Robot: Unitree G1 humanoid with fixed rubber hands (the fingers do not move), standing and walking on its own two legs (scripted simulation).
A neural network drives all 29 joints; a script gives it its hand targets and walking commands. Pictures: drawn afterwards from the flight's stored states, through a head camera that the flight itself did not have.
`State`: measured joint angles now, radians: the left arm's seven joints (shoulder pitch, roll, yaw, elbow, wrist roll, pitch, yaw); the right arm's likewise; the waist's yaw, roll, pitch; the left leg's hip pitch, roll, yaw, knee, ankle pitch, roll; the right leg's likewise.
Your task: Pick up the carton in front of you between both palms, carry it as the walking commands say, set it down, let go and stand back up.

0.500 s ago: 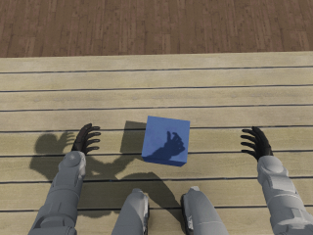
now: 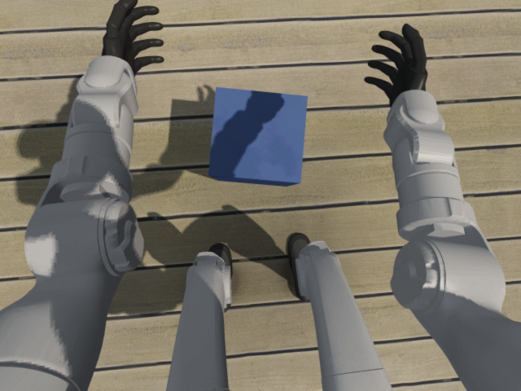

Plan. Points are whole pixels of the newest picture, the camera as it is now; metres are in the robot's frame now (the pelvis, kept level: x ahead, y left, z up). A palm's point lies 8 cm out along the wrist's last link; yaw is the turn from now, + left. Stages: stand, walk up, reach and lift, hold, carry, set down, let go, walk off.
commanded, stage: reach and lift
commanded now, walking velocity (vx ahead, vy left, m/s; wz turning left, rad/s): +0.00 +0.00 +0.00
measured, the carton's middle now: (256, 144) +0.49 -0.02 -0.51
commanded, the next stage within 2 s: none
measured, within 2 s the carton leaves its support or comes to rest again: leaves its support in 1.62 s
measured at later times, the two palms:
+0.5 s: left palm (170, 128) +0.51 +0.17 -0.34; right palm (353, 138) +0.45 -0.22 -0.32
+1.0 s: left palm (186, 132) +0.52 +0.15 -0.45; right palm (336, 138) +0.47 -0.21 -0.43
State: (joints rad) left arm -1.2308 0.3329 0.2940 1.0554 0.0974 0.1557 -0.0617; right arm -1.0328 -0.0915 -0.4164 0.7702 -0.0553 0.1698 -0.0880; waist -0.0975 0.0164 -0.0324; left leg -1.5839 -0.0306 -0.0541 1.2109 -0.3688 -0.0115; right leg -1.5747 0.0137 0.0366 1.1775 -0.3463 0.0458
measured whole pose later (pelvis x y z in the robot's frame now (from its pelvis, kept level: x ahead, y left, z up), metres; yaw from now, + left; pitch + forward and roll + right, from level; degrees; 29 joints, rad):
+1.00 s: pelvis -0.04 +0.00 -0.26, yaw -2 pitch +38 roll -3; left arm -1.47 0.45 -0.05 1.17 -0.25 0.03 0.09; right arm -1.38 -0.29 -0.14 1.08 0.26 0.01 -0.15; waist -0.07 -0.03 0.36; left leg -2.28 -0.03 -0.05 2.19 -0.57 -0.02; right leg -2.27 0.04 0.02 2.15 -0.54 0.07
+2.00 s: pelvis -0.04 -0.01 -0.21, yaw +0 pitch +42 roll -1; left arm -1.20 0.14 0.29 0.95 0.10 0.29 0.09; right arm -1.08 -0.01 -0.51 0.74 -0.10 0.28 -0.11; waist -0.04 -0.03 -0.07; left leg -2.20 -0.11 -0.08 2.01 -0.54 -0.06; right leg -2.19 0.10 0.08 1.99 -0.53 0.10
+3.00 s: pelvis +0.04 +0.00 +0.06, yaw +1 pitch +25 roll +0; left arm -0.45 -0.09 0.29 0.65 0.15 0.29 0.08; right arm -0.44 0.12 -0.35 0.59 -0.16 0.28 -0.05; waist -0.03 0.00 -0.25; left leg -1.05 -0.09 -0.12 1.05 -0.43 -0.02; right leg -1.05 0.07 0.14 1.04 -0.42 0.05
